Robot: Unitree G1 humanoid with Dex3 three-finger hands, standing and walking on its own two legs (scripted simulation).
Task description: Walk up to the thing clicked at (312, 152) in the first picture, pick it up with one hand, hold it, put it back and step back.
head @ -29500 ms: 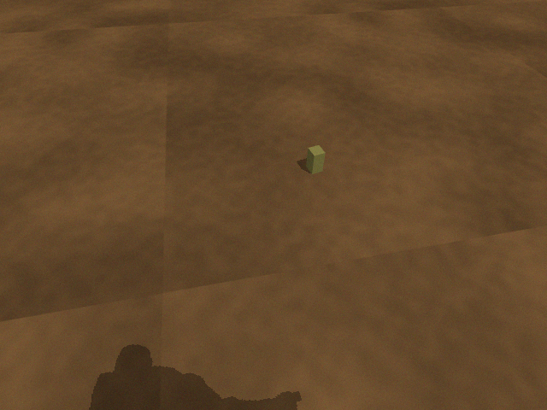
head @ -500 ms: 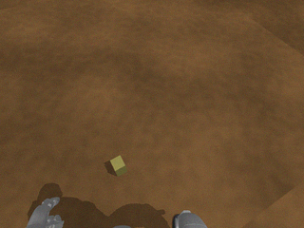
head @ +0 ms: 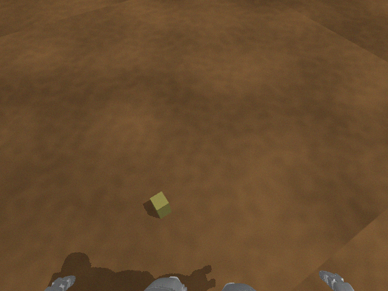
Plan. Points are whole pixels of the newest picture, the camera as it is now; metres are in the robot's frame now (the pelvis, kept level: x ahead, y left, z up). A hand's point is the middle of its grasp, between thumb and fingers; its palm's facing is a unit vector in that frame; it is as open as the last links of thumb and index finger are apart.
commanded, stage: step back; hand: left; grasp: from the side
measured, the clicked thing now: (161, 205) +0.53 +0.21 -0.69
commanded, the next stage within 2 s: none
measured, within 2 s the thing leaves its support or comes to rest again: neither
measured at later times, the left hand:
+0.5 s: hand out of the picture -0.03 +0.29 -0.15, palm faces +0.01 -0.94 -0.34, open 7.4 cm
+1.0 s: hand out of the picture -0.16 +0.22 -0.13, palm faces -0.04 -0.91 -0.42, open 7.4 cm
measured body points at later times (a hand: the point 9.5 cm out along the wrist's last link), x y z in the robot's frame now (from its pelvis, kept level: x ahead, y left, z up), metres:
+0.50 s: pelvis -0.13 +0.02 +0.01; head -0.08 +0.06 +0.46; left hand -0.03 +0.34 -0.12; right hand -0.04 -0.29 -0.08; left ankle -0.10 +0.14 -0.72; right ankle -0.15 -0.14 -0.62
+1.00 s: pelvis -0.28 -0.04 +0.00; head -0.22 -0.05 +0.45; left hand -0.16 +0.27 -0.10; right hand -0.20 -0.36 -0.12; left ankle -0.30 +0.09 -0.68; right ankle -0.25 -0.15 -0.72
